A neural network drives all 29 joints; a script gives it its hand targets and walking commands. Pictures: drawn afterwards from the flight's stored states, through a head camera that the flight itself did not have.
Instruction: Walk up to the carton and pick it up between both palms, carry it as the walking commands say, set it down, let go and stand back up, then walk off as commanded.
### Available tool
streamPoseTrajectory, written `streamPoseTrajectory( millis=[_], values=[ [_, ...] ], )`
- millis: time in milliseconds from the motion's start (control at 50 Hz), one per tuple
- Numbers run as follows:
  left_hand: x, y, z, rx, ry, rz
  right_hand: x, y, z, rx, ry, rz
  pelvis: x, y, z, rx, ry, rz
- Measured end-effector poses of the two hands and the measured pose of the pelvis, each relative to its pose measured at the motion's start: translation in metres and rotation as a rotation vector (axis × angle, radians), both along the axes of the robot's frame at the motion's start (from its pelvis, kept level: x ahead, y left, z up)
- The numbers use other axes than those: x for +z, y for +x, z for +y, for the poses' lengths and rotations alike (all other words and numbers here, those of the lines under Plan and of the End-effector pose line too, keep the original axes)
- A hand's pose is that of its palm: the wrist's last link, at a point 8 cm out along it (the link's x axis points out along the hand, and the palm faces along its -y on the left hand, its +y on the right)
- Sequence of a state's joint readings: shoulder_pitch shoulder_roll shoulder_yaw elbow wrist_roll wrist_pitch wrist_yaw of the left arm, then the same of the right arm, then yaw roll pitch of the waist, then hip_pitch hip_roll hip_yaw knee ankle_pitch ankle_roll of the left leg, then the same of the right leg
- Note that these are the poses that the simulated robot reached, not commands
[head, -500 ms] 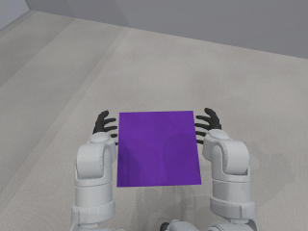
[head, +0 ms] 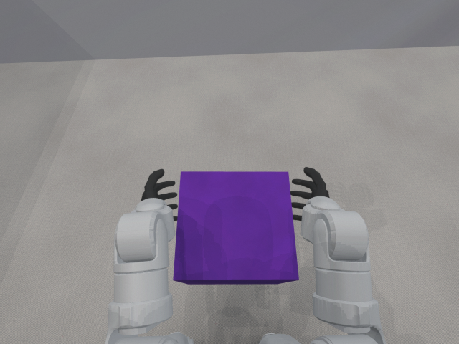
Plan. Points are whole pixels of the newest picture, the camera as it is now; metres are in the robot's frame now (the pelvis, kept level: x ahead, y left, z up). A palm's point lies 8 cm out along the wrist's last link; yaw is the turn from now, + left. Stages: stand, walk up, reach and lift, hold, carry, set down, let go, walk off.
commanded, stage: carry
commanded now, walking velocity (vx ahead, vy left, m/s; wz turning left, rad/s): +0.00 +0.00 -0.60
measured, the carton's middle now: (233, 233) +0.32 -0.02 -0.04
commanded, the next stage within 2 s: none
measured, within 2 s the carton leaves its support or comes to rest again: neither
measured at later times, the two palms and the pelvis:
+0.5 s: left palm (199, 229) +0.27 +0.04 +0.09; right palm (387, 254) +0.21 -0.22 +0.09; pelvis -0.06 -0.02 +0.00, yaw -14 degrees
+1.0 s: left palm (201, 260) +0.22 +0.04 +0.10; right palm (408, 286) +0.16 -0.22 +0.10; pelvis -0.10 -0.03 +0.00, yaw -15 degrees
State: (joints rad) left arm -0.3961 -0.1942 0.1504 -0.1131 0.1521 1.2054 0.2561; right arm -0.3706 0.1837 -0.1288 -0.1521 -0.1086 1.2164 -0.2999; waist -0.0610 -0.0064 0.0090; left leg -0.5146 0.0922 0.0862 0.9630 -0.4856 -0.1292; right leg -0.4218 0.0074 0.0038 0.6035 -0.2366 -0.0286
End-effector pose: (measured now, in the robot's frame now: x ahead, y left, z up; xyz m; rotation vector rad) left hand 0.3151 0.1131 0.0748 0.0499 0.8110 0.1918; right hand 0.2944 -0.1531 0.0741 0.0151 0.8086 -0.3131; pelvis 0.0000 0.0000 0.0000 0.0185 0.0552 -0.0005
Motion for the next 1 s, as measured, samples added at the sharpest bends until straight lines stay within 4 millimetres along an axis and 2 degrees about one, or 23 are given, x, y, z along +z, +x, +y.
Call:
streamPoseTrajectory(
  millis=[80,200,300,360,440,540,620,700,800,1000],
  values=[
    [-0.001,-0.007,-0.007,-0.038,-0.017,-0.024,0.006,-0.014,-0.006,-0.044,-0.009,-0.025,0.000,-0.014,0.003,-0.043,0.002,0.006],
    [-0.003,-0.027,0.004,-0.024,-0.036,-0.032,0.011,-0.030,0.004,-0.022,-0.040,-0.032,-0.001,-0.030,0.011,-0.111,-0.007,0.006],
    [0.009,-0.039,0.000,-0.015,-0.041,-0.010,0.020,-0.043,0.001,-0.008,-0.049,-0.007,0.008,-0.038,0.008,-0.177,-0.048,-0.003],
    [0.017,-0.040,-0.015,-0.032,-0.044,-0.027,0.026,-0.051,-0.013,-0.034,-0.043,-0.023,0.009,-0.043,0.001,-0.200,-0.060,0.002],
    [0.022,-0.042,-0.047,-0.074,-0.041,-0.055,0.025,-0.068,-0.044,-0.081,-0.035,-0.051,0.002,-0.052,-0.015,-0.224,-0.045,0.005],
    [0.016,-0.053,-0.090,-0.191,-0.001,-0.023,0.013,-0.105,-0.081,-0.184,-0.013,-0.018,0.003,-0.065,-0.026,-0.249,-0.031,-0.007],
    [0.013,-0.061,-0.107,-0.250,-0.013,-0.019,0.015,-0.128,-0.093,-0.255,-0.013,-0.016,0.002,-0.076,-0.027,-0.262,-0.026,-0.016],
    [0.011,-0.073,-0.107,-0.252,-0.028,-0.023,0.022,-0.135,-0.094,-0.256,-0.029,-0.020,0.003,-0.086,-0.030,-0.268,-0.023,-0.028],
    [0.017,-0.086,-0.095,-0.203,-0.024,-0.032,0.028,-0.134,-0.087,-0.207,-0.026,-0.028,0.005,-0.094,-0.033,-0.266,-0.025,-0.031],
    [0.022,-0.096,-0.077,-0.152,-0.023,-0.035,0.029,-0.135,-0.071,-0.153,-0.030,-0.031,0.005,-0.100,-0.027,-0.255,-0.031,-0.029]
  ],
)
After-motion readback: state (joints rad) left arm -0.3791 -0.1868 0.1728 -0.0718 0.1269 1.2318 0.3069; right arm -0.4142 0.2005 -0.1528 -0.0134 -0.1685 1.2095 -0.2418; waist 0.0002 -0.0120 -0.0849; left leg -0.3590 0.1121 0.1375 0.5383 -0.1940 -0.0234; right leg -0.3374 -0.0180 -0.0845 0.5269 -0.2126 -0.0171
